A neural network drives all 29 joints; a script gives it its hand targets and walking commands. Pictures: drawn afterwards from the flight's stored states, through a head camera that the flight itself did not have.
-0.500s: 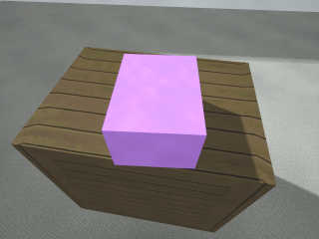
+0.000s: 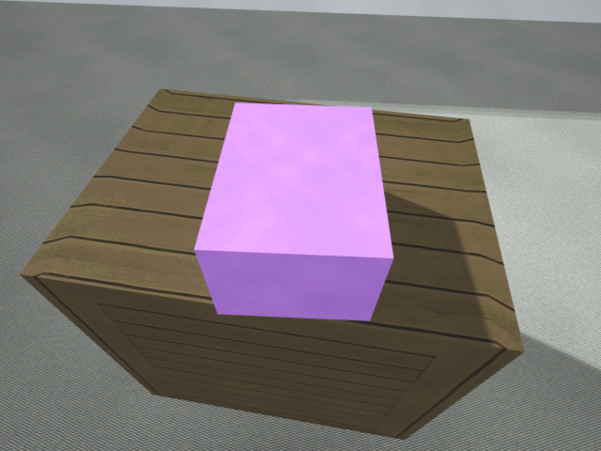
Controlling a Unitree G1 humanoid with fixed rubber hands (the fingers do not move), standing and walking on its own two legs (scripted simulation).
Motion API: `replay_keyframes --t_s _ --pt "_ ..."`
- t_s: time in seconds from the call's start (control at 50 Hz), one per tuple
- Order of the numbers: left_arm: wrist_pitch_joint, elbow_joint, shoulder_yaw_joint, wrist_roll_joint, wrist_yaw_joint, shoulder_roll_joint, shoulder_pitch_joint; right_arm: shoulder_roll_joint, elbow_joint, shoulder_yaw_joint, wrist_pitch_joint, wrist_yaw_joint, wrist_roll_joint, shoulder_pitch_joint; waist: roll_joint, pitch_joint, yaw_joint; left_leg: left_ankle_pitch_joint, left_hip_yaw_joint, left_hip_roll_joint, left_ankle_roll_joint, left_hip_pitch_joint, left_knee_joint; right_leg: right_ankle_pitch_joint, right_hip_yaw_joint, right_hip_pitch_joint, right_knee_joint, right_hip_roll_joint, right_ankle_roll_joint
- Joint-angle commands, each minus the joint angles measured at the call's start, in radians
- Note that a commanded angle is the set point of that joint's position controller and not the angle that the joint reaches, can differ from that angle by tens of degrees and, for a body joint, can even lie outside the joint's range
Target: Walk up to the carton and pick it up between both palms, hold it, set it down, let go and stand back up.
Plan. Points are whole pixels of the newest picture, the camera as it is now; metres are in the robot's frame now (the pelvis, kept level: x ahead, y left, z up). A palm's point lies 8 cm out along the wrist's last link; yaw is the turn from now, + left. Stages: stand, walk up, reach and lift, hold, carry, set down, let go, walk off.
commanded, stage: walk up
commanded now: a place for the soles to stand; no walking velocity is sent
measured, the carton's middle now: (298, 205) +0.46 +0.02 +0.04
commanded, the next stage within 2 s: reach and lift in 1.42 s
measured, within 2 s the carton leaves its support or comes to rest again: neither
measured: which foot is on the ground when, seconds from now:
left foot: down 0.00-1.00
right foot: down 0.00-1.00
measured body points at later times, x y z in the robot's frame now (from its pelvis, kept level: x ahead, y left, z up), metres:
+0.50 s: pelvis -0.05 +0.03 +0.00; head -0.03 +0.02 +0.45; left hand +0.01 +0.26 -0.15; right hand +0.01 -0.20 -0.15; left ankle -0.05 +0.17 -0.74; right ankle -0.05 -0.07 -0.74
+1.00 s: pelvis -0.07 +0.04 +0.00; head -0.05 +0.03 +0.45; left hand -0.03 +0.26 -0.15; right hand -0.08 -0.18 -0.16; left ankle -0.05 +0.17 -0.74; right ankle -0.05 -0.07 -0.74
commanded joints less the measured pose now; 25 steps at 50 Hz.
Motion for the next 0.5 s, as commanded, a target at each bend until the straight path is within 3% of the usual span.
replay_keyframes --t_s 0.0,0.02,0.08,0.14,0.26,0.4,0.42,0.48 --pt "-0.009 -0.090 0.040 -0.010 0.010 0.151 0.092 -0.124 -0.116 -0.015 -0.014 -0.013 -0.011 0.025 0.000 0.054 0.022 0.366 0.062 0.000 0.061 -0.068 0.023 0.726 0.100 -0.006 -0.004 -0.158 0.019" --pt "-0.006 -0.100 0.048 -0.010 0.012 0.161 0.100 -0.128 -0.131 -0.016 -0.015 -0.014 -0.011 0.037 -0.028 0.020 0.021 0.347 0.072 -0.001 0.060 -0.087 0.043 0.761 0.105 0.031 0.013 -0.165 0.017" --pt "0.002 -0.137 0.056 -0.007 0.013 0.154 0.109 -0.119 -0.178 -0.016 -0.005 -0.016 -0.006 0.036 -0.040 -0.013 0.019 0.255 0.086 -0.009 0.061 -0.100 0.082 0.697 0.132 0.015 0.010 -0.186 -0.005" --pt "0.012 -0.169 0.064 -0.004 0.014 0.157 0.091 -0.126 -0.220 -0.016 -0.001 -0.017 -0.008 0.037 -0.043 -0.029 0.014 0.267 0.083 -0.008 0.068 -0.094 0.099 0.639 0.139 -0.018 0.022 -0.186 -0.018" --pt "0.020 -0.229 0.074 0.001 0.005 0.180 0.051 -0.160 -0.279 -0.026 0.007 -0.009 -0.006 0.020 0.010 -0.021 -0.001 0.250 0.068 0.002 0.078 -0.067 0.075 0.415 0.150 -0.109 0.007 -0.171 -0.006" --pt "0.023 -0.261 0.057 0.002 -0.011 0.179 0.028 -0.188 -0.317 -0.032 0.002 0.005 -0.003 -0.005 -0.004 0.005 0.003 0.164 0.036 0.024 0.102 -0.064 -0.019 0.229 0.155 -0.152 -0.011 -0.140 0.024" --pt "0.024 -0.262 0.052 0.001 -0.013 0.170 0.032 -0.195 -0.324 -0.033 0.000 0.008 -0.001 -0.013 0.021 0.021 0.008 0.154 0.032 0.027 0.103 -0.078 -0.032 0.205 0.156 -0.157 -0.013 -0.133 0.029" --pt "0.020 -0.273 0.045 0.003 -0.017 0.181 0.042 -0.200 -0.331 -0.033 -0.003 0.017 -0.002 -0.022 -0.004 0.035 0.013 0.099 0.031 0.023 0.104 -0.075 -0.056 0.160 0.165 -0.162 -0.040 -0.133 0.038"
